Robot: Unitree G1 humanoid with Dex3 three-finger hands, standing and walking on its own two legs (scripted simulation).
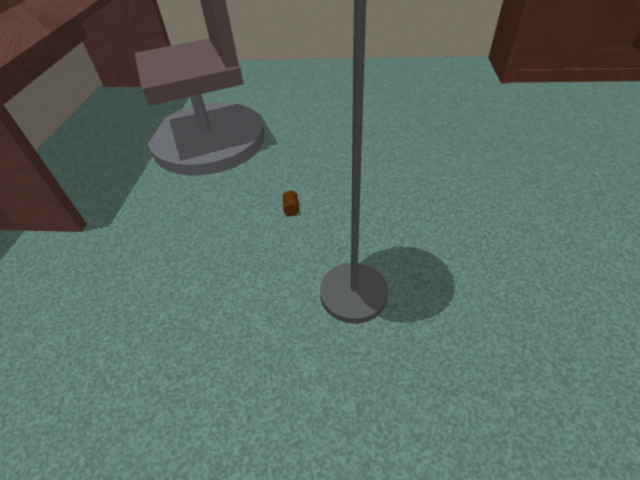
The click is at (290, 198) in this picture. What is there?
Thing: lying can
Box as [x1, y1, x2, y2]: [283, 191, 298, 215]
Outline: 287,191 283,194 284,212 287,215 294,215 298,212 297,195 293,191
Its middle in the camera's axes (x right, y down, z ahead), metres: -0.15 -0.17 +1.82
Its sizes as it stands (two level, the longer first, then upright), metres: 0.100 0.072 0.072
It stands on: the floor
